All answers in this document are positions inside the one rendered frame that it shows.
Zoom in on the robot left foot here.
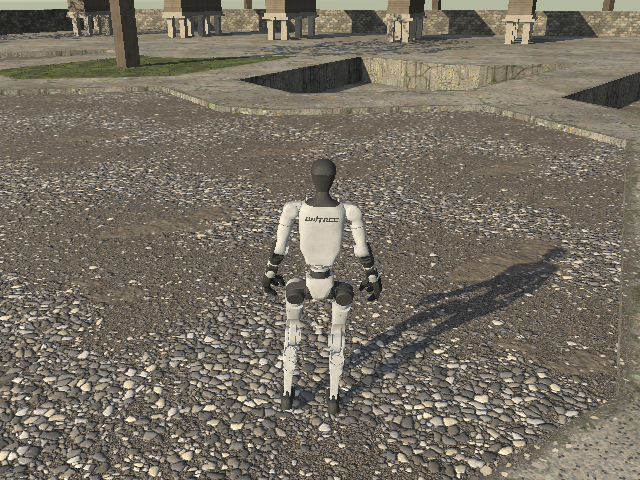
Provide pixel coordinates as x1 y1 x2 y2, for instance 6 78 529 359
280 386 295 410

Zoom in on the left robot forearm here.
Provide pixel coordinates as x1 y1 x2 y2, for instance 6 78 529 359
265 240 284 278

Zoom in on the robot left upper arm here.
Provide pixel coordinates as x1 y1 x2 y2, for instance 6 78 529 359
274 201 302 255

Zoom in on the humanoid robot torso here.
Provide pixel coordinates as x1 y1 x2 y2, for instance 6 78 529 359
298 197 345 300

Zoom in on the right robot forearm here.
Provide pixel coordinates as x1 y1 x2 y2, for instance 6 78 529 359
359 242 379 283

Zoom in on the robot right upper arm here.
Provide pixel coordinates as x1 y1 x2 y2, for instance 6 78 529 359
343 202 370 258

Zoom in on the robot left hand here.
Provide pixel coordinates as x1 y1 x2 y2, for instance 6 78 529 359
262 272 285 295

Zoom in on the robot right hand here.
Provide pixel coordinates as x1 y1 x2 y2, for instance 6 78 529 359
359 277 382 301

